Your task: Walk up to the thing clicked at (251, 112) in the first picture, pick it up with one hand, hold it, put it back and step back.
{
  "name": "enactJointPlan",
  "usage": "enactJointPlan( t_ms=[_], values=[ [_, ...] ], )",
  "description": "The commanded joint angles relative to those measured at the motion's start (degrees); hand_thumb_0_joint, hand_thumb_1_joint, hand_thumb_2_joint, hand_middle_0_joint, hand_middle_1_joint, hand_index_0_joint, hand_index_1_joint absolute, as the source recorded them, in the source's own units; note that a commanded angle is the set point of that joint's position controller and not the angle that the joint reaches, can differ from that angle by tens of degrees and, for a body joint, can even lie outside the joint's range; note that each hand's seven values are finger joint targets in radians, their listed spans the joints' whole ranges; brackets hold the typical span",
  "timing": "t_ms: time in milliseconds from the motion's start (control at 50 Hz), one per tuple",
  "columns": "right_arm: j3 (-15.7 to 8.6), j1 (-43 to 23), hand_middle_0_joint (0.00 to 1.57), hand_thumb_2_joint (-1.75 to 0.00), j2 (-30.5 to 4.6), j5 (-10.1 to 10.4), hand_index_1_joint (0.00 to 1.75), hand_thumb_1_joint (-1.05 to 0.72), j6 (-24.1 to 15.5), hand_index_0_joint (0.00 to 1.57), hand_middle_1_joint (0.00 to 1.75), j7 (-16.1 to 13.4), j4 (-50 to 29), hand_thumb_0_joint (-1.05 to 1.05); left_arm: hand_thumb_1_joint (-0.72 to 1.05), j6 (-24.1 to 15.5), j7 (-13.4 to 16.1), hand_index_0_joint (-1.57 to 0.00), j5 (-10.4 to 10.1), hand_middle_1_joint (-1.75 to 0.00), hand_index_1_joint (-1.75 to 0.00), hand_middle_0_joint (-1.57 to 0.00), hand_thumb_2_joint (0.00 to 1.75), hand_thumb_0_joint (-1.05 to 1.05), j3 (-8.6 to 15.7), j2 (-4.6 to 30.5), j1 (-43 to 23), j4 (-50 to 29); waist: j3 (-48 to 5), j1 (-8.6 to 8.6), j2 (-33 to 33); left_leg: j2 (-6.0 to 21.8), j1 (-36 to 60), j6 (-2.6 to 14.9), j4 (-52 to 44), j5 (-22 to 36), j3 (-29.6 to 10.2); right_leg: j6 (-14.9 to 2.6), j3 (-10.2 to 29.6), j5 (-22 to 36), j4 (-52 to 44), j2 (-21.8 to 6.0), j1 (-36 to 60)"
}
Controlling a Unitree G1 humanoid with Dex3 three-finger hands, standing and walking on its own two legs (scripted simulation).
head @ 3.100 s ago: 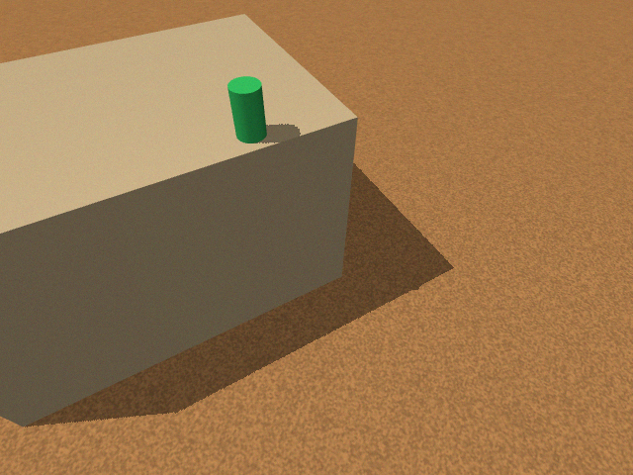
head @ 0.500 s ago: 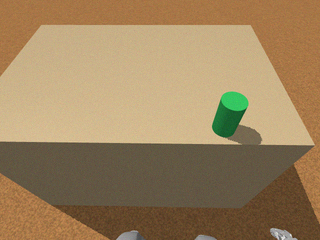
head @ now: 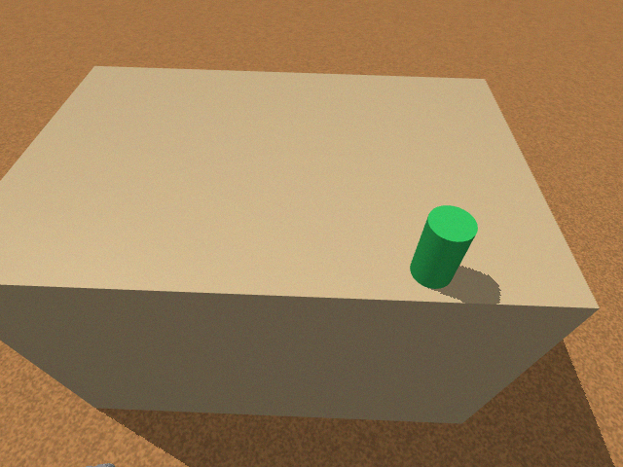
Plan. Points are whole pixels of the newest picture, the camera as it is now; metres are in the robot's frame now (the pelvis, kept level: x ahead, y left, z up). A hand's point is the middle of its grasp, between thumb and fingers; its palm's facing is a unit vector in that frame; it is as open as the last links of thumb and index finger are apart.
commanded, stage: walk up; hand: right
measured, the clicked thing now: (441, 248) +0.44 -0.19 -0.01
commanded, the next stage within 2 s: stand in 0.64 s
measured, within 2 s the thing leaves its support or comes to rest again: neither
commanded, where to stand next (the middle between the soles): +0.07 +0.01 m, yaw -3 degrees
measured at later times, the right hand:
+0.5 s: hand out of the picture +0.12 -0.25 -0.15, palm faces -0.04 +0.95 -0.32, open 7.4 cm
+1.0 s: hand out of the picture +0.10 -0.26 -0.15, palm faces -0.02 +0.94 -0.33, open 7.4 cm
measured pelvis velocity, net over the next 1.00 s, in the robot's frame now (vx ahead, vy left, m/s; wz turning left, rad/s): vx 0.02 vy -0.01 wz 0.00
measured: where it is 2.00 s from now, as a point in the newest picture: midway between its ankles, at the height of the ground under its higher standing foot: outside the picture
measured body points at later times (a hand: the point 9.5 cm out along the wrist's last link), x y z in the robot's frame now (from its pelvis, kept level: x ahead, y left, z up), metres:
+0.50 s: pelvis +0.02 +0.00 +0.01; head +0.03 +0.00 +0.46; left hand +0.09 +0.31 -0.12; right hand +0.12 -0.30 -0.12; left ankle +0.03 +0.13 -0.74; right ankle +0.02 -0.14 -0.74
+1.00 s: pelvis +0.02 -0.01 +0.01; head +0.04 -0.01 +0.46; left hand +0.10 +0.29 -0.12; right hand +0.10 -0.31 -0.12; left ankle +0.03 +0.13 -0.74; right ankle +0.02 -0.14 -0.74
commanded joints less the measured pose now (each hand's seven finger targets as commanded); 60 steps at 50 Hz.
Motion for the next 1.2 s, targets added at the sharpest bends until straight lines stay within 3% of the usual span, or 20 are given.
enactJointPlan(
  t_ms=[0, 80, 140, 200, 420, 600, 640, 740, 780, 940, 1020, 1080, 1180],
  values=[
    [-2.82, -4.08, 0.20, -0.90, -13.20, 0.13, 0.30, -0.90, -1.46, 0.20, 0.30, -0.95, -2.15, 0.00, 0.90, -1.50, 0.93, -0.20, 0.22, -0.30, -0.30, -0.20, 0.90, 0.00, 2.93, 12.51, -3.19, -2.10, -5.20, -0.05, 1.83, 5.38, 1.02, 2.66, -10.08, 1.46, -7.02, -3.60, 5.31, -0.65, -8.67, -4.16, 3.65],
    [-2.75, -4.08, 0.20, -0.90, -12.51, 0.45, 0.30, -0.90, -1.56, 0.20, 0.30, -1.14, -1.16, 0.00, 0.90, -1.65, 0.99, -0.20, 0.17, -0.30, -0.30, -0.20, 0.90, 0.00, 3.10, 12.25, -3.09, -0.60, -7.32, -0.01, 0.80, 5.46, 3.88, 2.31, -9.58, 9.72, -5.71, -3.14, 4.73, 6.32, -9.01, -4.76, 6.44],
    [-2.87, -4.96, 0.20, -0.90, -12.16, 0.52, 0.30, -0.90, -1.34, 0.20, 0.30, -1.27, -0.96, 0.00, 0.90, -1.61, 1.12, -0.20, 0.13, -0.30, -0.30, -0.20, 0.90, 0.00, 3.08, 12.23, -3.18, -0.04, -6.98, -0.02, 0.36, 5.26, 5.36, 2.12, -9.37, 11.98, -5.03, -2.88, 4.61, 7.99, -9.77, -5.03, 5.78],
    [-2.93, -5.47, 0.20, -0.90, -11.99, 0.46, 0.30, -0.90, -0.99, 0.20, 0.30, -1.22, -0.74, 0.00, 0.90, -1.45, 1.18, -0.20, 0.20, -0.30, -0.30, -0.20, 0.90, 0.00, 3.04, 11.93, -3.46, 0.45, -5.50, -0.10, 0.53, 5.43, 5.49, 1.92, -10.55, 9.73, -5.26, -2.60, 4.59, 5.18, -10.90, -4.91, 4.65],
    [-3.20, -5.99, 0.20, -0.90, -12.07, 0.31, 0.30, -0.90, -0.86, 0.20, 0.30, -1.36, -0.40, 0.00, 0.90, -1.17, 1.25, -0.20, 0.73, -0.30, -0.30, -0.20, 0.90, 0.00, 3.33, 11.58, -3.57, 0.89, -5.84, -0.12, 0.04, 5.50, 5.36, 1.78, -11.97, 10.23, -5.01, -2.20, 3.87, 6.73, -11.40, -4.95, 6.94],
    [-3.32, -5.31, 0.20, -0.90, -11.63, 0.23, 0.30, -0.90, -0.76, 0.20, 0.30, -1.41, -0.52, 0.00, 0.90, -1.11, 1.40, -0.20, 0.77, -0.30, -0.30, -0.20, 0.90, 0.00, 3.56, 11.43, -3.76, 0.56, -6.56, -0.38, -0.27, 5.50, 5.84, 1.54, -11.91, 12.87, -4.66, -2.07, 3.56, 8.90, -11.58, -4.89, 8.55],
    [-2.84, -5.30, 0.20, -0.90, -11.32, 0.07, 0.30, -0.90, -1.59, 0.20, 0.30, -1.67, -0.41, 0.00, 0.90, -0.78, 1.28, -0.20, 0.37, -0.30, -0.30, -0.20, 0.90, 0.00, 3.03, 10.71, -2.97, 0.91, -6.09, -0.32, -1.05, 6.72, 6.37, 1.26, -13.37, 14.61, -5.39, -2.20, 4.04, 8.25, -11.43, -4.79, 8.16],
    [-2.81, -5.16, 0.20, -0.90, -11.74, 0.09, 0.30, -0.90, -1.77, 0.20, 0.30, -1.78, -0.12, 0.00, 0.90, -0.62, 1.09, -0.20, 0.45, -0.30, -0.30, -0.20, 0.90, 0.00, 2.93, 10.83, -2.26, 0.97, -5.34, -0.38, 0.91, 6.40, 5.29, 0.91, -14.63, 10.11, -5.00, -2.18, 4.36, 5.45, -12.21, -4.69, 8.20],
    [-2.79, -5.07, 0.20, -0.90, -11.44, 0.10, 0.30, -0.90, -1.90, 0.20, 0.30, -1.76, -0.20, 0.00, 0.90, -0.77, 1.10, -0.20, 0.54, -0.30, -0.30, -0.20, 0.90, 0.00, 2.88, 10.91, -2.51, 0.75, -7.06, -0.43, 0.22, 6.77, 6.61, 0.95, -13.61, 14.83, -4.72, -2.34, 4.42, 9.38, -11.56, -5.10, 9.24],
    [-2.55, -5.15, 0.20, -0.90, -11.10, 0.25, 0.30, -0.90, -1.98, 0.20, 0.30, -1.91, 0.12, 0.00, 0.90, -0.59, 1.09, -0.20, 0.50, -0.30, -0.30, -0.20, 0.90, 0.00, 2.86, 11.03, -1.71, 0.86, -6.37, -0.30, 0.34, 6.92, 7.46, 0.62, -13.71, 16.05, -4.51, -2.50, 4.27, 10.18, -11.73, -4.79, 8.71],
    [-2.57, -4.73, 0.20, -0.90, -11.28, 0.20, 0.30, -0.90, -1.85, 0.20, 0.30, -1.96, 0.18, 0.00, 0.90, -0.66, 1.12, -0.20, 0.48, -0.30, -0.30, -0.20, 0.90, 0.00, 2.83, 10.96, -1.76, 0.53, -6.67, -0.58, -0.32, 6.92, 8.24, 0.57, -13.01, 15.83, -4.00, -2.53, 4.57, 11.27, -11.85, -4.93, 8.63],
    [-2.38, -4.69, 0.20, -0.90, -11.31, 0.15, 0.30, -0.90, -1.71, 0.20, 0.30, -1.91, 0.35, 0.00, 0.90, -0.59, 1.06, -0.20, 0.35, -0.30, -0.30, -0.20, 0.90, 0.00, 2.81, 10.89, -1.68, 0.53, -5.31, -0.54, 0.12, 6.60, 7.10, 0.30, -13.64, 11.97, -3.92, -2.42, 5.06, 7.80, -12.81, -4.77, 7.73],
    [-2.28, -4.17, 0.20, -0.90, -11.22, 0.12, 0.30, -0.90, -1.56, 0.20, 0.30, -1.79, 0.23, 0.00, 0.90, -0.66, 1.10, -0.20, 0.49, -0.30, -0.30, -0.20, 0.90, 0.00, 2.78, 11.03, -1.49, 0.39, -5.13, -0.75, -0.31, 6.54, 6.65, 0.58, -13.49, 10.89, -3.83, -2.50, 5.24, 7.68, -13.26, -4.85, 7.38]
  ],
)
